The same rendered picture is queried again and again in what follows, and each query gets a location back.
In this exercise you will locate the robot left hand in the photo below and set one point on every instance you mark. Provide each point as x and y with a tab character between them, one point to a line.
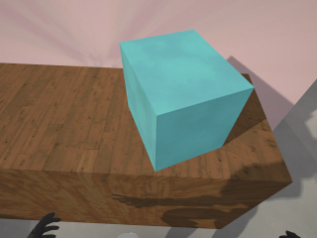
42	227

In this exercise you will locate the carton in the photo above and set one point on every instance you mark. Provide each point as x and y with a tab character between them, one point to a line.
183	95

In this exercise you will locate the pedestal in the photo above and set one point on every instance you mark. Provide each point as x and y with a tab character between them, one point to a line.
69	144

